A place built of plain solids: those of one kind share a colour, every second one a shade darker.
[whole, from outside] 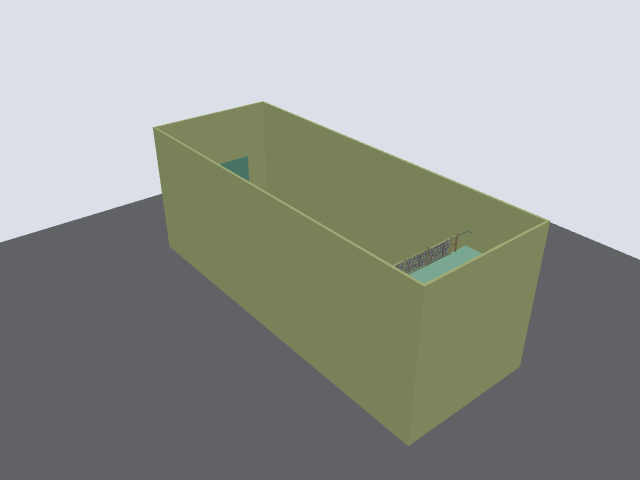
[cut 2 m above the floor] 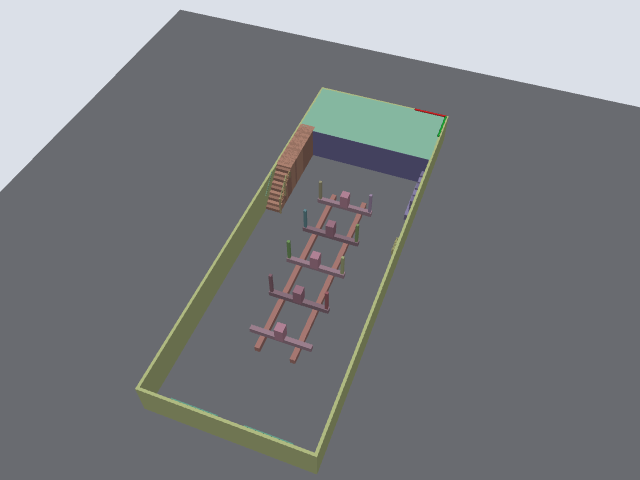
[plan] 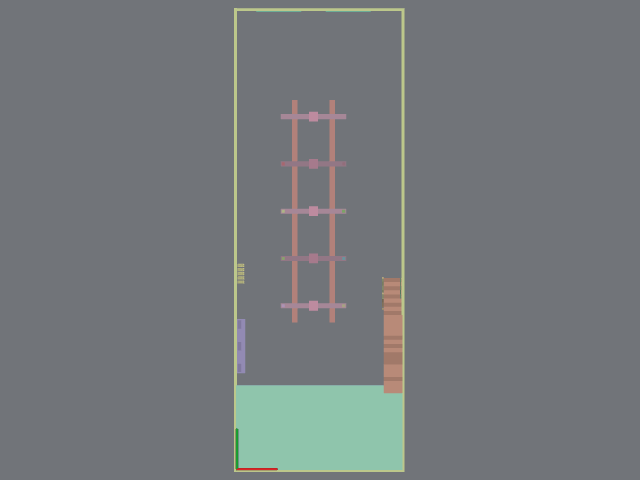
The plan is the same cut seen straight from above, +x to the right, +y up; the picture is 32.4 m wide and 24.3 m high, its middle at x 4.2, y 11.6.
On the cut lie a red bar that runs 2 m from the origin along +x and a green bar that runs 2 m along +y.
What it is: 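A boat hall 8.3 x 23.2 m, 8.9 m high; a lifeboat 14.1 m long and 4.5 m in beam on its cradle down the middle, its keel 1.50 m over the floor; a walk along either side; at the rear a crew gallery 4.2 m deep at 5.64 m over closed stores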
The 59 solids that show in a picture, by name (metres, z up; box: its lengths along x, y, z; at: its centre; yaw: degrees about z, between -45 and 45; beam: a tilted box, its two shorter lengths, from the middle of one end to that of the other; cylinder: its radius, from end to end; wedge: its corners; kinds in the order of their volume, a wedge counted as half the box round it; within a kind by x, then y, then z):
{
 "gal_1": {"box": [8.43, 4.3, 5.69], "at": [4.17, 2.1, 2.8]},
 "wall_1": {"box": [0.15, 23.49, 8.98], "at": [-0.07, 11.6, 4.44]},
 "wall_2": {"box": [8.63, 0.15, 8.98], "at": [4.17, -0.07, 4.44]},
 "wall_3": {"box": [8.63, 0.15, 8.98], "at": [4.17, 23.27, 4.44]},
 "wall_4": {"box": [0.15, 23.49, 8.98], "at": [8.4, 11.6, 4.44]},
 "stair_1": {"box": [0.95, 0.62, 5.48], "at": [7.91, 4.15, 2.69]},
 "stair_2": {"box": [0.95, 0.62, 5.28], "at": [7.91, 4.36, 2.59]},
 "stair_3": {"box": [0.95, 0.62, 5.07], "at": [7.91, 4.57, 2.48]},
 "stair_4": {"box": [0.95, 0.62, 4.86], "at": [7.91, 4.78, 2.38]},
 "stair_5": {"box": [0.95, 0.62, 4.65], "at": [7.91, 4.99, 2.27]},
 "stair_6": {"box": [0.95, 0.62, 4.44], "at": [7.91, 5.19, 2.17]},
 "stair_7": {"box": [0.95, 0.62, 4.23], "at": [7.91, 5.4, 2.06]},
 "stair_8": {"box": [0.95, 0.62, 4.02], "at": [7.91, 5.61, 1.96]},
 "stair_9": {"box": [0.95, 0.62, 3.81], "at": [7.91, 5.82, 1.86]},
 "stair_10": {"box": [0.95, 0.62, 3.6], "at": [7.91, 6.03, 1.75]},
 "stair_11": {"box": [0.95, 0.62, 3.39], "at": [7.91, 6.24, 1.65]},
 "stair_12": {"box": [0.95, 0.62, 3.19], "at": [7.91, 6.45, 1.54]},
 "stair_13": {"box": [0.95, 0.62, 2.98], "at": [7.91, 6.66, 1.44]},
 "stair_14": {"box": [0.95, 0.62, 2.77], "at": [7.91, 6.87, 1.33]},
 "stair_15": {"box": [0.95, 0.62, 2.56], "at": [7.91, 7.08, 1.23]},
 "stair_16": {"box": [0.95, 0.62, 2.35], "at": [7.91, 7.28, 1.12]},
 "stair_17": {"box": [0.95, 0.62, 2.14], "at": [7.91, 7.49, 1.02]},
 "stair_18": {"box": [0.95, 0.62, 1.93], "at": [7.91, 7.7, 0.92]},
 "stair_19": {"box": [0.95, 0.62, 1.72], "at": [7.91, 7.91, 0.81]},
 "stair_20": {"box": [0.95, 0.62, 1.51], "at": [7.91, 8.12, 0.71]},
 "stair_21": {"box": [0.95, 0.62, 1.3], "at": [7.91, 8.33, 0.6]},
 "stair_22": {"box": [0.95, 0.62, 1.09], "at": [7.91, 8.54, 0.5]},
 "stair_23": {"box": [0.95, 0.62, 0.89], "at": [7.91, 8.75, 0.39]},
 "stair_24": {"box": [0.95, 0.62, 0.68], "at": [7.91, 8.96, 0.29]},
 "stair_25": {"box": [0.95, 0.62, 0.47], "at": [7.91, 9.17, 0.18]},
 "stair_26": {"box": [0.95, 0.62, 0.26], "at": [7.91, 9.37, 0.08]},
 "beam_1": {"box": [0.28, 11.26, 0.39], "at": [2.92, 13.06, 0.14]},
 "beam_2": {"box": [0.28, 11.26, 0.39], "at": [4.82, 13.06, 0.14]},
 "cross_1": {"box": [3.32, 0.26, 0.3], "at": [3.87, 8.27, 0.49]},
 "cross_2": {"box": [3.32, 0.26, 0.3], "at": [3.87, 10.66, 0.49]},
 "cross_3": {"box": [3.32, 0.26, 0.3], "at": [3.87, 13.06, 0.49]},
 "cross_4": {"box": [3.32, 0.26, 0.3], "at": [3.87, 15.45, 0.49]},
 "cross_5": {"box": [3.32, 0.26, 0.3], "at": [3.87, 17.85, 0.49]},
 "sdoor_1": {"box": [2.28, 0.05, 5.25], "at": [2.11, 23.16, 2.58]},
 "sdoor_2": {"box": [2.28, 0.05, 5.25], "at": [5.63, 23.16, 2.58]},
 "keelblock_1": {"box": [0.46, 0.5, 0.86], "at": [3.87, 8.27, 1.07]},
 "keelblock_2": {"box": [0.46, 0.5, 0.86], "at": [3.87, 10.66, 1.07]},
 "keelblock_3": {"box": [0.46, 0.5, 0.86], "at": [3.87, 13.06, 1.07]},
 "keelblock_4": {"box": [0.46, 0.5, 0.86], "at": [3.87, 15.45, 1.07]},
 "keelblock_5": {"box": [0.46, 0.5, 0.86], "at": [3.87, 17.85, 1.07]},
 "face_1": {"box": [7.43, 0.012, 5.66], "at": [3.71, 4.26, 2.78]},
 "kit_1": {"box": [0.42, 2.75, 0.04], "at": [0.21, 6.22, 0.43]},
 "shore3e_1": {"box": [0.16, 0.16, 1.63], "at": [5.4, 15.45, 1.45]},
 "shore3w_1": {"box": [0.16, 0.16, 1.63], "at": [2.34, 15.45, 1.45]},
 "shore0e_1": {"box": [0.16, 0.16, 1.42], "at": [5.4, 8.27, 1.35]},
 "shore0w_1": {"box": [0.16, 0.16, 1.42], "at": [2.34, 8.27, 1.35]},
 "shore2e_1": {"box": [0.16, 0.16, 1.42], "at": [5.4, 13.06, 1.35]},
 "shore2w_1": {"box": [0.16, 0.16, 1.42], "at": [2.34, 13.06, 1.35]},
 "shore1e_1": {"box": [0.16, 0.16, 1.41], "at": [5.4, 10.66, 1.34]},
 "shore1w_1": {"box": [0.16, 0.16, 1.41], "at": [2.34, 10.66, 1.34]},
 "guard_newel_1": {"box": [0.09, 0.09, 1.15], "at": [5.18, 4.2, 6.17]},
 "guard_newel_2": {"box": [0.09, 0.09, 1.15], "at": [6.89, 4.2, 6.17]},
 "guard_board_1": {"box": [1.71, 0.04, 0.15], "at": [6.04, 4.2, 5.67]},
 "stair_guard_post_1": {"box": [0.09, 0.09, 1.15], "at": [7.38, 4.2, 6.17]}
}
